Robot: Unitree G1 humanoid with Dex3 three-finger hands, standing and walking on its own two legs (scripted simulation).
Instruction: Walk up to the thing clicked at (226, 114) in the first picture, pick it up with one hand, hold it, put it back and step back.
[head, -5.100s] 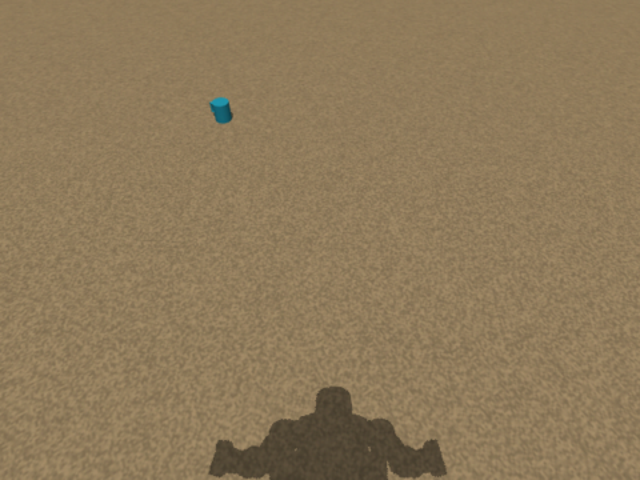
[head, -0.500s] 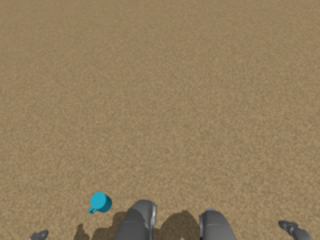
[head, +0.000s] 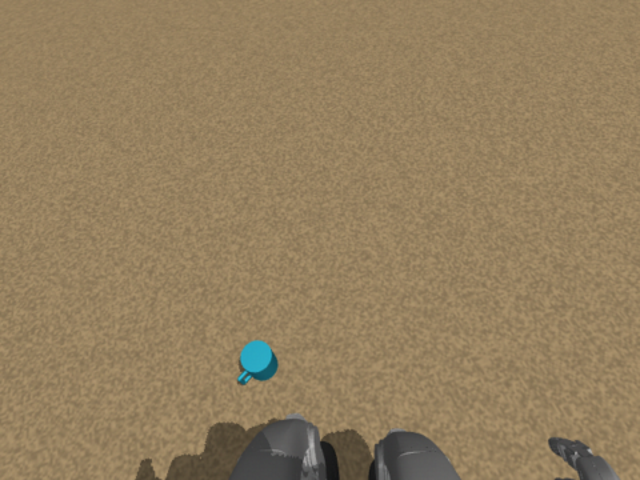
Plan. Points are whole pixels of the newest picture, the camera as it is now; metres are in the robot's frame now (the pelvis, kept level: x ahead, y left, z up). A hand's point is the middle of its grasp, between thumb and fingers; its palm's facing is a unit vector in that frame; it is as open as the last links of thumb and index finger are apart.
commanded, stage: walk up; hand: left
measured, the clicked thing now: (255, 365) +0.41 +0.24 -0.68
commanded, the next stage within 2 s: none
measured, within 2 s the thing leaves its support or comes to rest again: neither
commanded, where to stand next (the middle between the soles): +0.04 +0.04 m, yaw -4 degrees
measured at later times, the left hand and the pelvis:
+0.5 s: hand out of the picture +0.03 +0.42 -0.13, palm faces -0.07 -0.92 -0.38, open 7.4 cm; pelvis -0.05 +0.13 +0.03, yaw -4 degrees
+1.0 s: hand (95, 454) +0.16 +0.33 -0.13, palm faces -0.12 -0.93 -0.36, open 7.4 cm; pelvis +0.02 +0.09 +0.01, yaw -7 degrees
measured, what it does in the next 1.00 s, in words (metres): steps on the spot: left foot, then right foot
